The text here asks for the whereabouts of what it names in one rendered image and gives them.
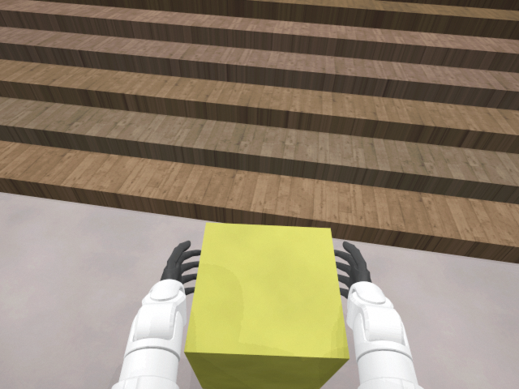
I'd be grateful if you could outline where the left robot forearm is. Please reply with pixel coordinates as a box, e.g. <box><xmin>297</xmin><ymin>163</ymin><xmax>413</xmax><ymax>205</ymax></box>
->
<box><xmin>111</xmin><ymin>280</ymin><xmax>187</xmax><ymax>389</ymax></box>

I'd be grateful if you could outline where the robot left hand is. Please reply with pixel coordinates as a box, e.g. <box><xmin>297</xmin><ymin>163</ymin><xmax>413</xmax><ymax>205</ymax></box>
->
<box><xmin>160</xmin><ymin>241</ymin><xmax>201</xmax><ymax>295</ymax></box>

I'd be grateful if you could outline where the robot right hand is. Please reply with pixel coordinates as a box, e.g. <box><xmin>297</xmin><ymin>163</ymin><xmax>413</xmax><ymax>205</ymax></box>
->
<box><xmin>334</xmin><ymin>242</ymin><xmax>372</xmax><ymax>300</ymax></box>

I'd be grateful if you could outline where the carton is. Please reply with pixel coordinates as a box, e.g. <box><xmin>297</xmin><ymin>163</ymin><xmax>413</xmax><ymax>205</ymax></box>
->
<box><xmin>184</xmin><ymin>222</ymin><xmax>350</xmax><ymax>389</ymax></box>

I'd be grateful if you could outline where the right robot forearm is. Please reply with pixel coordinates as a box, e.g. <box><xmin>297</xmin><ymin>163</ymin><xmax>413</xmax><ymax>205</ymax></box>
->
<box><xmin>346</xmin><ymin>281</ymin><xmax>423</xmax><ymax>389</ymax></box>

